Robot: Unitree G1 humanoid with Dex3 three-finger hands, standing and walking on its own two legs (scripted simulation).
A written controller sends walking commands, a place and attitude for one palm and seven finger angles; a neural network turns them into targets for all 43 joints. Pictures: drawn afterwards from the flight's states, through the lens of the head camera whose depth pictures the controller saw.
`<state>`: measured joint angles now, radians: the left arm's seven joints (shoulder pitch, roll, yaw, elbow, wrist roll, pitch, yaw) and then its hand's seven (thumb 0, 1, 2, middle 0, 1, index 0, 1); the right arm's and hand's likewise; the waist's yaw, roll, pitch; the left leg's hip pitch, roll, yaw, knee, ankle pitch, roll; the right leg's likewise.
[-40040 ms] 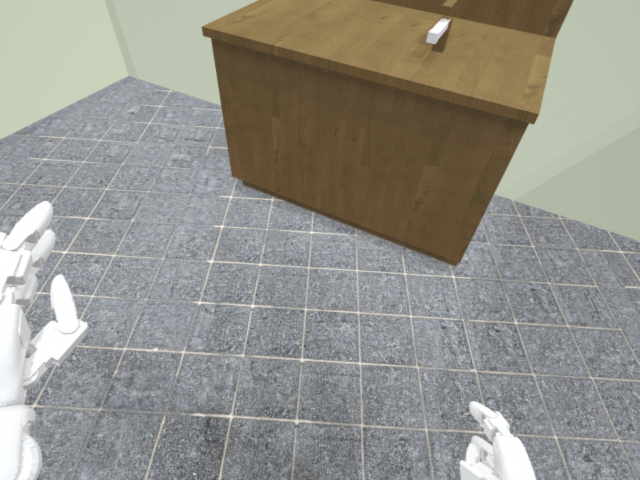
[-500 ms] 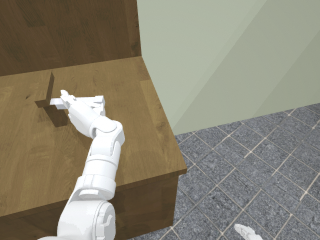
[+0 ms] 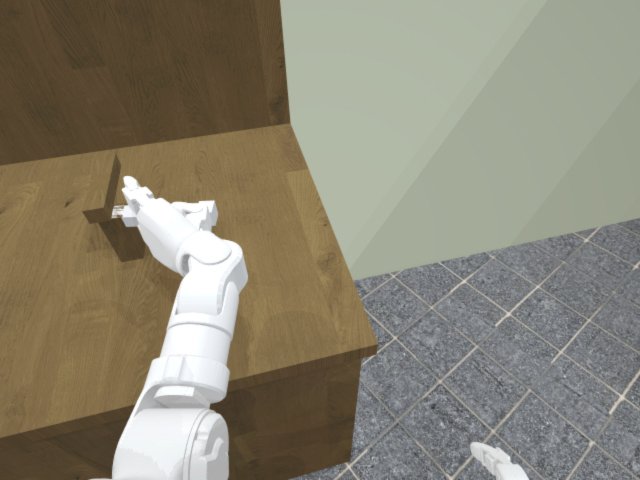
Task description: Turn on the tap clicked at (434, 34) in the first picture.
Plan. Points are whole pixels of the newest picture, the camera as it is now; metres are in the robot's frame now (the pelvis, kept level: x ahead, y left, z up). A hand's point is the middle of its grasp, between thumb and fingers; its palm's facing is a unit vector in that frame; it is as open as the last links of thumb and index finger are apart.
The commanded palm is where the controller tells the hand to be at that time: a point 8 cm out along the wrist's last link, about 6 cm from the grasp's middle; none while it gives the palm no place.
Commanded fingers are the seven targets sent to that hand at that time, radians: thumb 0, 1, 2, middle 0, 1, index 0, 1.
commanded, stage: lift the hand up off the lever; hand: left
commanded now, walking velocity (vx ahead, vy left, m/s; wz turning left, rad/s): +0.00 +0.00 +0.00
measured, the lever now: (207, 213) +0.48 +0.20 +0.08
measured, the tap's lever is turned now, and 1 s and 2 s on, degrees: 77 77 77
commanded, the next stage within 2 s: draw the hand back beside the body in 0.58 s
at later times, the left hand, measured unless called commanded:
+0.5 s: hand (201, 210) +0.40 +0.17 +0.16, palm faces +0.77 -0.64 -0.07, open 7.8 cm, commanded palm +0.35 +0.19 +0.16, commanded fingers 0.00 0.90 0.90 -0.15 -0.15 -0.15 -0.15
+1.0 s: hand (197, 254) +0.34 +0.17 +0.14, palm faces +0.27 -0.95 -0.13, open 7.8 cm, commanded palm +0.30 +0.21 +0.17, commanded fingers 0.00 0.90 0.90 -0.17 -0.20 -0.17 -0.20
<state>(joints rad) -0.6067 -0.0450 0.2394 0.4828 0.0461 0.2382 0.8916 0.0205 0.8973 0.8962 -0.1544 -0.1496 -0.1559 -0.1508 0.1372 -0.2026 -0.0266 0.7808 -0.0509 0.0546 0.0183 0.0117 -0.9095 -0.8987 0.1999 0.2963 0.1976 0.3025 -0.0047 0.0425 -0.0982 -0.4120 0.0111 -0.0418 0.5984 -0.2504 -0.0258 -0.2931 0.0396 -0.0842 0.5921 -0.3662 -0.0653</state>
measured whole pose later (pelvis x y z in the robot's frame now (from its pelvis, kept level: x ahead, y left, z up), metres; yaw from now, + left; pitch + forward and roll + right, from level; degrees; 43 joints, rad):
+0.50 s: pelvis +0.00 +0.00 +0.00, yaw +0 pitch +2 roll +0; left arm -0.58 -0.06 0.21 0.39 0.02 0.33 0.87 0.02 0.90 0.90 -0.15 -0.15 -0.16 -0.15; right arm 0.10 -0.20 -0.01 0.78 -0.04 0.05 0.01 0.01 -0.91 -0.90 0.20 0.30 0.20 0.30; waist 0.02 0.04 -0.08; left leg -0.34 0.01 -0.04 0.55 -0.23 -0.03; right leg -0.22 0.04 -0.08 0.54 -0.35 -0.06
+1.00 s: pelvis +0.00 +0.00 +0.01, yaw -4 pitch -3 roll +1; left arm -0.11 0.21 0.14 0.09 -0.10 0.16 0.23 0.02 0.89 0.90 -0.17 -0.17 -0.17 -0.18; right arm 0.17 -0.22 0.02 0.64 0.03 0.11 -0.06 0.01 -0.91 -0.90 0.20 0.30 0.20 0.30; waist -0.02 0.03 -0.04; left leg -0.17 0.03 0.02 0.44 -0.21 -0.02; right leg -0.09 0.06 -0.02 0.45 -0.30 -0.06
